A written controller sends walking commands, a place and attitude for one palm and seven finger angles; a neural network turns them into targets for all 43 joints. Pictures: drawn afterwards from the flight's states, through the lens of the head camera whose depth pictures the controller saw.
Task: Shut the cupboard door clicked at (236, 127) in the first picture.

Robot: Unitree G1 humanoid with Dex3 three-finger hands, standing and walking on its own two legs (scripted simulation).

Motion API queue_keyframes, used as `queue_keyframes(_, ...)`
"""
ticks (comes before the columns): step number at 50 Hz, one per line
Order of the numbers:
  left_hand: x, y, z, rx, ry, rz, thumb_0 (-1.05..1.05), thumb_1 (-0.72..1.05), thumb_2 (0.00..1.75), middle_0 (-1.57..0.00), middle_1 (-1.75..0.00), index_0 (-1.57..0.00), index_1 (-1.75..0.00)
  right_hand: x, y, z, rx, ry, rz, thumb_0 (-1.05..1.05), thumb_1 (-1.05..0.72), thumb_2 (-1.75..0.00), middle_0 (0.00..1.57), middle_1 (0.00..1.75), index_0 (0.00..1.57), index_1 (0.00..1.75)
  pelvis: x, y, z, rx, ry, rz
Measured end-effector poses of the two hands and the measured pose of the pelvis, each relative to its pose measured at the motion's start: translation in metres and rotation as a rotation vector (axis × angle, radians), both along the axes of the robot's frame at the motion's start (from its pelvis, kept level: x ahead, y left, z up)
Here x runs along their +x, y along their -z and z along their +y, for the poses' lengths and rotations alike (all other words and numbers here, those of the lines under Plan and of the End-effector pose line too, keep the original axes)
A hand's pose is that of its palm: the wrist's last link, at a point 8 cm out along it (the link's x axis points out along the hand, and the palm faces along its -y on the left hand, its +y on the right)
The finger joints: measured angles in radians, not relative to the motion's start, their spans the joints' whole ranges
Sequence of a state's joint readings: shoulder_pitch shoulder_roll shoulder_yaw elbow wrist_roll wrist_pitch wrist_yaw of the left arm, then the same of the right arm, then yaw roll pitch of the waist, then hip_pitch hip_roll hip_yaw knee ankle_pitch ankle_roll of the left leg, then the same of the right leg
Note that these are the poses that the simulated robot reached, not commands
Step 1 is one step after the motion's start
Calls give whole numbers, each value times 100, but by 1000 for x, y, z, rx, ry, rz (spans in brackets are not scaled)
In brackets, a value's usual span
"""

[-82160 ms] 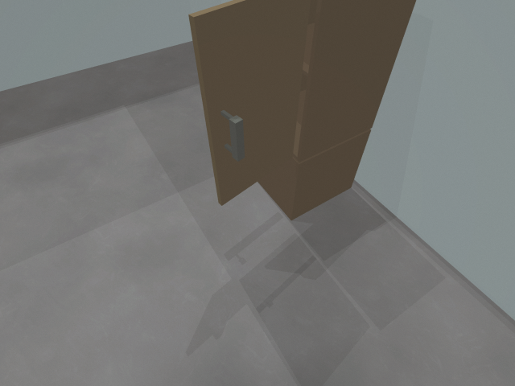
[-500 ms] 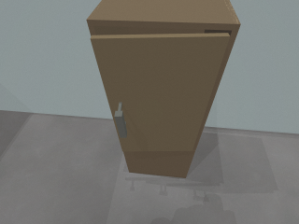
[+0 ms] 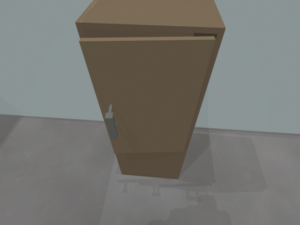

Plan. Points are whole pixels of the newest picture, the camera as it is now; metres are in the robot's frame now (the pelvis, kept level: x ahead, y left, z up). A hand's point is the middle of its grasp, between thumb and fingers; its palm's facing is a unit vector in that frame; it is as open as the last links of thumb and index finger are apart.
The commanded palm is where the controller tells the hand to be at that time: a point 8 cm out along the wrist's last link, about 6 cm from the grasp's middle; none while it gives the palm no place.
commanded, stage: look again from close up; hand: left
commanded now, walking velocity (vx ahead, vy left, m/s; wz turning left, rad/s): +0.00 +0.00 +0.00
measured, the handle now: (112, 121) +0.46 +0.16 -0.05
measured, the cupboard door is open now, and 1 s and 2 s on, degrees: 6 6 6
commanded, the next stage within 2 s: raise the hand and make a fist in 0.28 s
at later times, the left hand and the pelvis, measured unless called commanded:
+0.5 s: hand (78, 220) +0.15 +0.21 -0.09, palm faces +0.27 -0.94 -0.22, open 7.3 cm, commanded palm +0.11 +0.24 -0.07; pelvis +0.01 -0.01 -0.01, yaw +3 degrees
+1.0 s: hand (83, 224) +0.14 +0.18 -0.07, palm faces +0.04 -1.00 -0.03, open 5.2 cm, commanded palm +0.12 +0.24 -0.06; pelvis -0.06 -0.02 -0.12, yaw +4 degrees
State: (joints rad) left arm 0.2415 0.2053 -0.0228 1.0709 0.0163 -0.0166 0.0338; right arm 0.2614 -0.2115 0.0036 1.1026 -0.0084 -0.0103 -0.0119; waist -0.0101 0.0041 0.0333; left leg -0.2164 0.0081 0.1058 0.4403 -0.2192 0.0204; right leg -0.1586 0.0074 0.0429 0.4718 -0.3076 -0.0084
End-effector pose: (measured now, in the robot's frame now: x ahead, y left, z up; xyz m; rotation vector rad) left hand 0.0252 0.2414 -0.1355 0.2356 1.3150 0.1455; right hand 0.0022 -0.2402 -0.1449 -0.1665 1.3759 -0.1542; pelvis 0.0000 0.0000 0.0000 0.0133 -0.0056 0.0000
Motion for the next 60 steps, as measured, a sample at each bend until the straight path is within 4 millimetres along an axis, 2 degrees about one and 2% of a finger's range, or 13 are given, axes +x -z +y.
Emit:
queue_keyframes(20, 13, 3, -3, 0, -14, 12, 1, 91, 90, -20, -30, -20, -30, 67, -7, -8, -21, -41, -104, 1, -91, -90, 20, 30, 20, 30, 16, -1, -5, -7, 3, 12)
queue_keyframes(22, 41, -15, 7, 16, -113, -197, 1, 90, 90, -21, -31, -21, -30, 77, -12, -11, -61, -43, -216, 1, -91, -90, 20, 30, 20, 30, 13, 4, -6, -6, -10, 7)
queue_keyframes(27, 125, -105, 7, 28, -142, -905, 2, 91, 90, -23, -33, -23, -32, 117, -21, -16, -56, -79, -550, 1, -91, -90, 20, 30, 20, 30, 10, 22, -10, 21, -80, 60)
queue_keyframes(30, 143, -120, 1, -39, -84, -1179, 1, 91, 90, -26, -37, -26, -36, 144, -18, -19, -39, -126, -664, 1, -91, -90, 20, 30, 20, 30, -1, 40, -16, 14, -68, 137)
queue_keyframes(32, 140, -115, -7, -95, 8, -1288, 1, 91, 90, -28, -39, -28, -39, 160, -16, -21, -35, -162, -725, 1, -91, -90, 20, 30, 20, 30, -10, 55, -21, 15, -59, 187)
queue_keyframes(35, 120, -88, -13, -159, 112, -1319, 1, 91, 90, -33, -44, -33, -44, 181, -8, -23, -41, -206, -811, 1, -91, -90, 20, 30, 20, 30, -22, 82, -26, 15, -49, 245)
queue_keyframes(39, 83, -53, -3, -167, 38, -1233, 1, 90, 90, -40, -52, -40, -51, 196, 5, -20, -49, -237, -877, 1, -91, -90, 20, 30, 20, 30, -36, 108, -28, -3, -55, 269)
queue_keyframes(42, 66, -52, 4, -121, -3, -1253, 2, 90, 90, -46, -58, -46, -57, 194, 16, -10, -44, -257, -885, 1, -91, -90, 20, 30, 20, 30, -44, 119, -28, -26, -65, 271)
queue_keyframes(44, 65, -60, 4, -105, 20, -1298, 2, 90, 90, -49, -62, -49, -61, 187, 25, -2, -38, -268, -869, 1, -91, -90, 20, 30, 20, 30, -49, 123, -26, -41, -69, 272)
queue_keyframes(48, 82, -72, -2, -146, 109, -1347, 2, 90, 90, -56, -69, -56, -69, 164, 40, 13, -14, -255, -807, 1, -91, -90, 20, 30, 20, 30, -58, 125, -22, -63, -72, 276)
queue_keyframes(53, 104, -70, -2, -206, 124, -1264, 2, 90, 90, -65, -79, -65, -79, 127, 48, 23, 4, -181, -721, 2, -91, -90, 20, 30, 20, 30, -60, 118, -13, -68, -61, 282)
queue_keyframes(57, 107, -73, 7, -175, 85, -1236, 2, 90, 90, -73, -87, -73, -87, 106, 45, 23, -11, -142, -671, 2, -90, -90, 20, 30, 20, 30, -57, 111, -5, -66, -51, 284)
queue_keyframes(60, 104, -79, 12, -144, 73, -1256, 2, 90, 90, -78, -93, -78, -93, 99, 42, 21, -33, -146, -648, 2, -90, -90, 20, 30, 20, 30, -55, 108, 1, -68, -50, 286)
